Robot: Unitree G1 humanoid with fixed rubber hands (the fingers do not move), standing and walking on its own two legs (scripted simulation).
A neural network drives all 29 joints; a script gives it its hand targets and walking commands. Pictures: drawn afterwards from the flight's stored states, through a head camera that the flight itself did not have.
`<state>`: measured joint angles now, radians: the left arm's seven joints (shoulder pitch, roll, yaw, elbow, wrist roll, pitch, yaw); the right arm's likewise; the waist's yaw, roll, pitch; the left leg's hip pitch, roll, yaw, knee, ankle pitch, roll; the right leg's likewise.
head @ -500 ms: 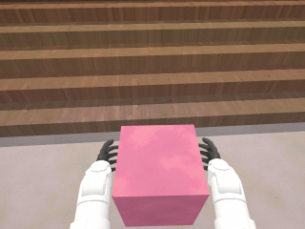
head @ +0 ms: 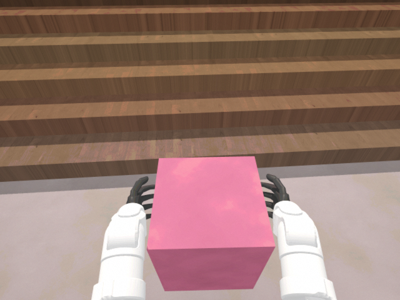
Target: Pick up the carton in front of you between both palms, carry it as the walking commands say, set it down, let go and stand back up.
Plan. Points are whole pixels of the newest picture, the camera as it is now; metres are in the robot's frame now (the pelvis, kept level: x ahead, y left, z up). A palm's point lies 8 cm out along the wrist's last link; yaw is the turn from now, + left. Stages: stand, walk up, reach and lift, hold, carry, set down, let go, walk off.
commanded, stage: hold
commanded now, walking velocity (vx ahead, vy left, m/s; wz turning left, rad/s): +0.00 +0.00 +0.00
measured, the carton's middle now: (207, 226) +0.29 +0.00 -0.02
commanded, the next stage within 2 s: carry in 0.84 s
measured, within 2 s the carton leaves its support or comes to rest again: neither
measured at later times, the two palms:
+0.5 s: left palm (136, 209) +0.29 +0.15 +0.05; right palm (280, 206) +0.30 -0.15 +0.05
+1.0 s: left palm (138, 201) +0.31 +0.14 +0.06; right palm (281, 199) +0.31 -0.16 +0.06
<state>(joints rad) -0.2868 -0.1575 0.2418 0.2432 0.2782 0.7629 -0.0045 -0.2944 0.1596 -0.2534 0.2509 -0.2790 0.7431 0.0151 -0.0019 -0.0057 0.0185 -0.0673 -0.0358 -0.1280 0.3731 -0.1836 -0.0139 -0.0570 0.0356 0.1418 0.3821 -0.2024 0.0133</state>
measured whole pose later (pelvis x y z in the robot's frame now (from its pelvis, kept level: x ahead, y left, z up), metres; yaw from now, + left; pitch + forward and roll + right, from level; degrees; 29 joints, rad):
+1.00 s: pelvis +0.02 +0.00 -0.01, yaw -1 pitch +0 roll +0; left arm -0.22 -0.14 0.18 0.09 0.21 0.82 0.02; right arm -0.23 0.15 -0.17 0.10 -0.22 0.81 -0.02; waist 0.01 0.00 -0.11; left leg -0.23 0.00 -0.04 0.49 -0.29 -0.01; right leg -0.25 0.00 0.06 0.54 -0.36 0.01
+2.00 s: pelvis +0.55 -0.02 -0.03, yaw -3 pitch +3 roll +1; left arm -0.23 -0.13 0.15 -0.46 0.08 1.25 0.10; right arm -0.24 0.15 -0.11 -0.44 -0.10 1.23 -0.11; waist -0.01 -0.03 -0.02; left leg -0.48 0.02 0.27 0.58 -0.16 0.11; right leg -0.16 -0.08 -0.07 0.98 -0.46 0.00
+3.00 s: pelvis +1.21 -0.02 +0.04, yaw -2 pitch +4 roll +3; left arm -0.76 -0.01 0.32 -0.10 0.04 1.28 0.11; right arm -0.78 0.06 -0.24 -0.06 -0.09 1.24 -0.15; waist -0.10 -0.03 0.14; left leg -0.82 -0.04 0.21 1.11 -0.38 0.19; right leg -0.38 0.06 0.12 1.47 -0.26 -0.04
